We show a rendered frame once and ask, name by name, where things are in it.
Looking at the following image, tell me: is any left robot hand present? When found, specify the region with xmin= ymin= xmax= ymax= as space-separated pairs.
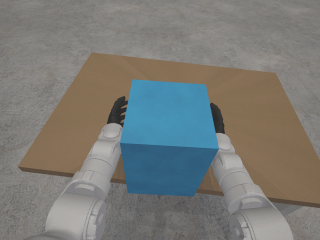
xmin=107 ymin=96 xmax=128 ymax=127

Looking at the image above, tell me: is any robot right forearm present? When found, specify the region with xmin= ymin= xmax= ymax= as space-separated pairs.
xmin=211 ymin=133 xmax=294 ymax=240

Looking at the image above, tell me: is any right robot hand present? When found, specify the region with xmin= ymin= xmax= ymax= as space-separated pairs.
xmin=210 ymin=102 xmax=225 ymax=134

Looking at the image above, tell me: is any left robot upper arm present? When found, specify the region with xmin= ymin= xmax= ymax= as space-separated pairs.
xmin=23 ymin=192 xmax=106 ymax=240

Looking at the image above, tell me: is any right robot upper arm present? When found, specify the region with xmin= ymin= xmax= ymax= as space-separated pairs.
xmin=230 ymin=206 xmax=293 ymax=240

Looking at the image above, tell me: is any table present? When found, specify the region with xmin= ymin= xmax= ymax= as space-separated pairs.
xmin=18 ymin=52 xmax=320 ymax=240

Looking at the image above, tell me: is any robot left forearm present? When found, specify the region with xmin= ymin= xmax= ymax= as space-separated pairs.
xmin=45 ymin=123 xmax=123 ymax=232

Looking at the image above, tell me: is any carton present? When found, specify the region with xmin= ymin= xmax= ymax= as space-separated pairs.
xmin=120 ymin=79 xmax=219 ymax=197

